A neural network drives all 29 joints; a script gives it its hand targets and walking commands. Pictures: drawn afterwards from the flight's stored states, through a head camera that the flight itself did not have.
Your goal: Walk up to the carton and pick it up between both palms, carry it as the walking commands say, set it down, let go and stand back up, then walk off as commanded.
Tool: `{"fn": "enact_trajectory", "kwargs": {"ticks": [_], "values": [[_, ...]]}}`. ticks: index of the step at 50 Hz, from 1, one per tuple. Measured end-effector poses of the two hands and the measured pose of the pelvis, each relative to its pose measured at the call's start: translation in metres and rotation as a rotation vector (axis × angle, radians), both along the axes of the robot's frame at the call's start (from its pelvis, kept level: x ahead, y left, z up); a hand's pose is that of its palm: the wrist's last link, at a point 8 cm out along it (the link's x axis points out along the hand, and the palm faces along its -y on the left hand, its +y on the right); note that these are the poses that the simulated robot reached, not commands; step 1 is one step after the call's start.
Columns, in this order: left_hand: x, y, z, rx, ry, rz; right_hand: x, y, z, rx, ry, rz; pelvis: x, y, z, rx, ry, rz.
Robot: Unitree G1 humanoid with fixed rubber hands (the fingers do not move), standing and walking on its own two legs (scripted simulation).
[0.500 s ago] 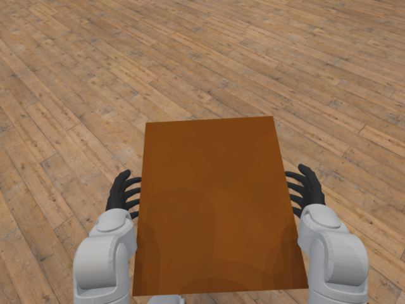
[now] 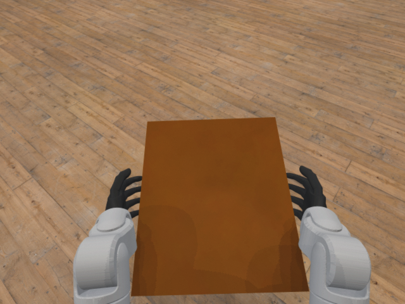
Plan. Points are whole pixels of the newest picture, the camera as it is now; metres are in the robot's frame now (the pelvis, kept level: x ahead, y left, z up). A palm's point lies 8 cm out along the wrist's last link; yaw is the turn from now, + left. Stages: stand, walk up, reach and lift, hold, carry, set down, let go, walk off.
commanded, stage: carry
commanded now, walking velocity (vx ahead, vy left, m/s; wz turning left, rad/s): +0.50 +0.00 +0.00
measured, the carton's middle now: (213, 208) +0.30 -0.01 +0.02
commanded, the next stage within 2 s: none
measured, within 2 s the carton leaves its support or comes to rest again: neither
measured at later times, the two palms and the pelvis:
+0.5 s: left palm (137, 105) +0.56 +0.18 +0.08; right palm (263, 100) +0.57 -0.15 +0.08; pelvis +0.30 +0.01 -0.01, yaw -1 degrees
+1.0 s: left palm (148, 58) +0.74 +0.17 +0.11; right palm (258, 52) +0.75 -0.16 +0.12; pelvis +0.49 +0.00 +0.02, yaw +1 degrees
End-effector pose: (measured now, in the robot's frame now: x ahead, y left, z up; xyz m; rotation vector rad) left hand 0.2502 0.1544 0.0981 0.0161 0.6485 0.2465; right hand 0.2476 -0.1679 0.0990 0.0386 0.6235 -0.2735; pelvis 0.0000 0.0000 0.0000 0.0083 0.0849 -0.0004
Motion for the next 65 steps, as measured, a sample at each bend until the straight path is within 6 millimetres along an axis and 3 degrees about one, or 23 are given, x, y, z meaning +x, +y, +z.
{"fn": "enact_trajectory", "kwargs": {"ticks": [3, 11, 16, 22, 29, 39, 43, 51, 59, 65], "values": [[0.040, -0.006, -0.003, 0.023, -0.005, 0.023, 0.049, -0.006, -0.008, 0.023, -0.006, 0.024, 0.043, -0.011, -0.008, -0.023, -0.006, 0.021], [0.117, 0.002, 0.001, 0.019, 0.077, 0.113, 0.154, 0.004, -0.005, 0.026, 0.076, 0.106, 0.133, -0.021, 0.014, 0.026, 0.023, 0.050], [0.180, 0.012, 0.005, 0.014, 0.037, 0.118, 0.218, 0.014, -0.001, 0.026, 0.036, 0.109, 0.193, -0.012, 0.013, 0.028, 0.021, 0.041], [0.274, 0.026, -0.011, -0.011, -0.002, 0.071, 0.294, 0.027, -0.011, -0.002, -0.001, 0.065, 0.276, 0.011, -0.010, 0.011, 0.002, 0.002], [0.352, 0.011, -0.018, -0.023, 0.078, -0.008, 0.347, 0.011, -0.013, -0.014, 0.079, -0.016, 0.341, 0.014, 0.004, 0.006, 0.015, -0.014], [0.435, 0.001, 0.004, 0.017, 0.014, 0.021, 0.442, 0.001, -0.001, 0.024, 0.014, 0.015, 0.432, -0.004, 0.005, -0.011, 0.014, 0.014], [0.458, 0.003, 0.007, 0.003, 0.025, 0.041, 0.470, 0.004, 0.005, 0.017, 0.026, 0.030, 0.456, -0.005, 0.011, -0.004, 0.025, 0.013], [0.490, 0.011, 0.014, -0.024, 0.026, 0.067, 0.507, 0.011, 0.016, -0.005, 0.029, 0.051, 0.493, -0.004, 0.021, 0.002, 0.027, 0.016], [0.523, 0.009, 0.000, -0.018, 0.051, 0.038, 0.534, 0.009, 0.004, 0.002, 0.051, 0.022, 0.517, 0.002, 0.015, 0.019, 0.021, 0.015], [0.542, 0.020, -0.019, -0.030, 0.021, 0.008, 0.542, 0.020, -0.012, -0.014, 0.023, -0.004, 0.529, 0.018, -0.009, -0.011, 0.002, -0.031]]}}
